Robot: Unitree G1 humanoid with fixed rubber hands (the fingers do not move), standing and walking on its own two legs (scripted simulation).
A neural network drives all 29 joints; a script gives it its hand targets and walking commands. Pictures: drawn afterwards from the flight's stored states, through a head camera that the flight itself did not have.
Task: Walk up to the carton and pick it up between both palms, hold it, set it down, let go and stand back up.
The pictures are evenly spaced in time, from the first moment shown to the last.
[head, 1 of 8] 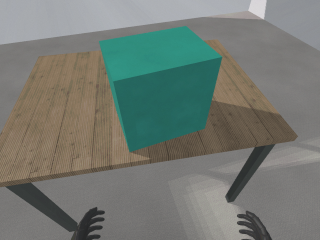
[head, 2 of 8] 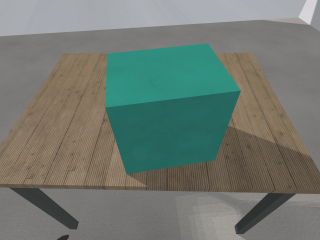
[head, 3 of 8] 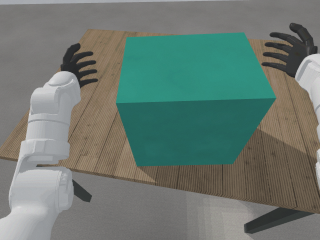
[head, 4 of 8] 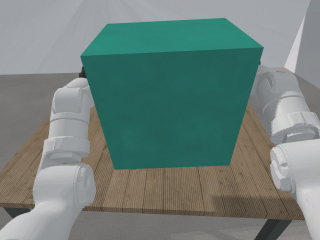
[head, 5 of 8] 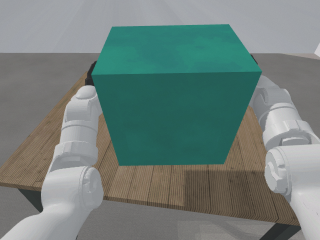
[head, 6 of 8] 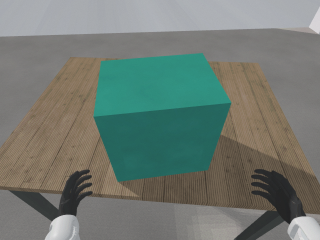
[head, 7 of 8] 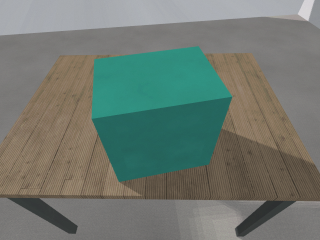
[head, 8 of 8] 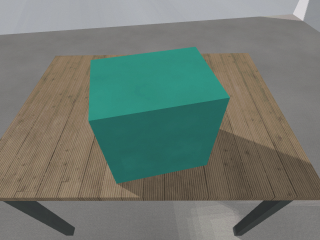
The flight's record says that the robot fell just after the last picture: no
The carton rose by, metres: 0.25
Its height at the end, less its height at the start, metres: +0.00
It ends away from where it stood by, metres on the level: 0.02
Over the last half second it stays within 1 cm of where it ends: yes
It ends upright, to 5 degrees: yes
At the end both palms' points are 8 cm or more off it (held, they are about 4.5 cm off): yes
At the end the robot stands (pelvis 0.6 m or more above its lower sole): yes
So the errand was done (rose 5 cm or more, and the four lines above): yes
